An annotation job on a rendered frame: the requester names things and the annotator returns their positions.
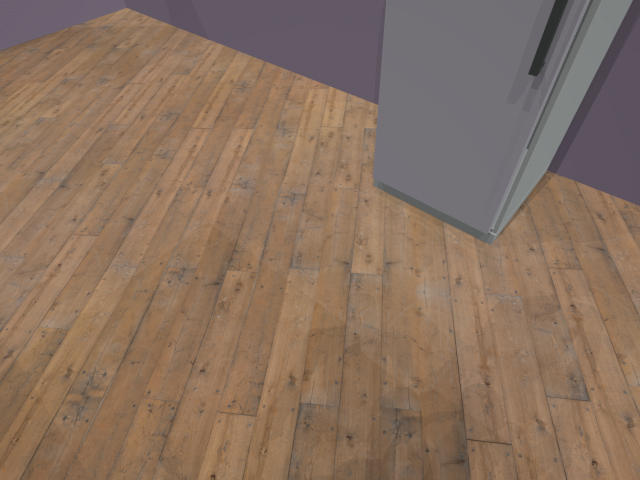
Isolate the handle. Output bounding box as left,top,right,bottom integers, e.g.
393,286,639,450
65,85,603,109
528,0,568,76

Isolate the fridge door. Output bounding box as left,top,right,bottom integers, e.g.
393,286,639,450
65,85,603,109
373,0,590,234

